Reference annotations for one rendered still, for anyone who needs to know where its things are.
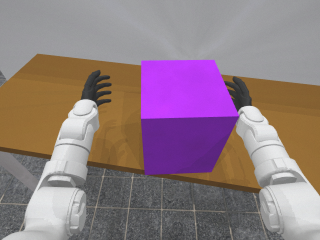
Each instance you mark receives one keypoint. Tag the left robot forearm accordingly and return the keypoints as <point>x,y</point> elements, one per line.
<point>67,166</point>

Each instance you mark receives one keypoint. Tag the left robot hand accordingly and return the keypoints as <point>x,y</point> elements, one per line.
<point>91,87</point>

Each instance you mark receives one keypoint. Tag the right robot hand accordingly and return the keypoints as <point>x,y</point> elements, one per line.
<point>241,93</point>

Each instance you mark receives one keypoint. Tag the robot right upper arm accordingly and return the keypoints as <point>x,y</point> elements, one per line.
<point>292,210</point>

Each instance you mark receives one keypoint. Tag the table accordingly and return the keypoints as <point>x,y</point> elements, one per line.
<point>36,101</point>

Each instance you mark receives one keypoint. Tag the carton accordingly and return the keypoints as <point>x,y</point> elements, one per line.
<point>187,116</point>

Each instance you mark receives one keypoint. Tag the robot left upper arm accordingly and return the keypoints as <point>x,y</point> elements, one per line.
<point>55,213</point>

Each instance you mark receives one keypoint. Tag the right robot forearm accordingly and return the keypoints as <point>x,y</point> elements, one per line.
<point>272,164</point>

